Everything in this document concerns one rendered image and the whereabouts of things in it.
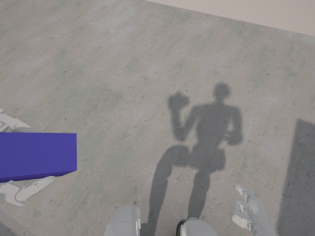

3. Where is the sponge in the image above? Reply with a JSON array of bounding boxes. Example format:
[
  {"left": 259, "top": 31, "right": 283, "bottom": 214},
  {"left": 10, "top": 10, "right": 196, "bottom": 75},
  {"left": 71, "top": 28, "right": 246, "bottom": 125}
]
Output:
[{"left": 0, "top": 132, "right": 78, "bottom": 183}]

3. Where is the left robot hand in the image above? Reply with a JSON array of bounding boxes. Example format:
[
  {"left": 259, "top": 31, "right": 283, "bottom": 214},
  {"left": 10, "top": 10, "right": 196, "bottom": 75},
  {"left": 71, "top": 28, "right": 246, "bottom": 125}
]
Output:
[{"left": 0, "top": 108, "right": 56, "bottom": 207}]

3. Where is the robot right forearm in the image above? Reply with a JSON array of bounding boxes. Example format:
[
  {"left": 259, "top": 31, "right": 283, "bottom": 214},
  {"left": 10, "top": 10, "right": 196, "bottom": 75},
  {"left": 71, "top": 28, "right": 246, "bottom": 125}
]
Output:
[{"left": 252, "top": 223, "right": 279, "bottom": 236}]

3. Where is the right robot shin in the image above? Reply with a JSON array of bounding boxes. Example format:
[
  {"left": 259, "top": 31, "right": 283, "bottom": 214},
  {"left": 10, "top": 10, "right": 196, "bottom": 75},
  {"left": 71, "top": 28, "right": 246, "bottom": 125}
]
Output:
[{"left": 185, "top": 217, "right": 197, "bottom": 223}]

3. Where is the robot left thigh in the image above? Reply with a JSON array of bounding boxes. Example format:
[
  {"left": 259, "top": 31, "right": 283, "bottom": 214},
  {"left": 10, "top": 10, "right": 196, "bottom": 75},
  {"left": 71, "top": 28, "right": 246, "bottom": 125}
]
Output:
[{"left": 103, "top": 205, "right": 141, "bottom": 236}]

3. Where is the right robot hand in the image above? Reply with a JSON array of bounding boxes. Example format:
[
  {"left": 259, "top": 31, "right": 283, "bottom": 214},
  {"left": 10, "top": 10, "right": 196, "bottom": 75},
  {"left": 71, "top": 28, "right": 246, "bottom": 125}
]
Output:
[{"left": 232, "top": 183, "right": 272, "bottom": 232}]

